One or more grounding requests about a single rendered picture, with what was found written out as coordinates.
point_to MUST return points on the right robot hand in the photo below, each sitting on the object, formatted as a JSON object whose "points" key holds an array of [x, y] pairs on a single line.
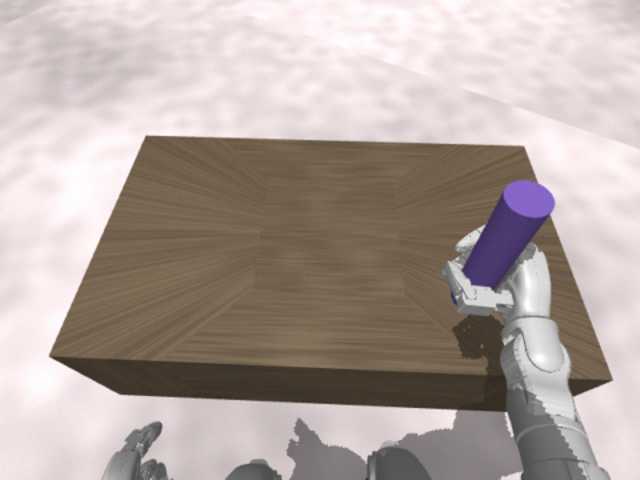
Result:
{"points": [[525, 290]]}

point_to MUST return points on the left robot hand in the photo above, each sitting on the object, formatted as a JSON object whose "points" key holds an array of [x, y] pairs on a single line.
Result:
{"points": [[126, 464]]}

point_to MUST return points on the can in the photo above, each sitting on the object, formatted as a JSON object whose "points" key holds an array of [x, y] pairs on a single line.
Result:
{"points": [[521, 210]]}

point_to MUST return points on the right robot arm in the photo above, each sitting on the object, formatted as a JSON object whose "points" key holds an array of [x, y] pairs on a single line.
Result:
{"points": [[547, 428]]}

